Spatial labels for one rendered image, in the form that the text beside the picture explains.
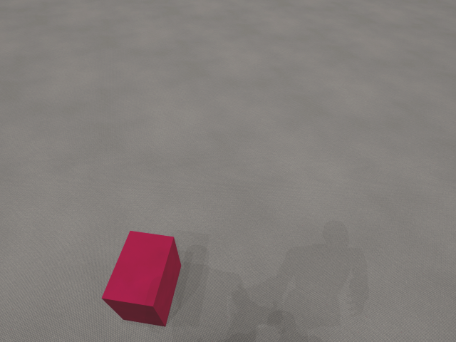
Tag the carton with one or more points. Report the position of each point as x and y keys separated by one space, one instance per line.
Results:
x=142 y=285

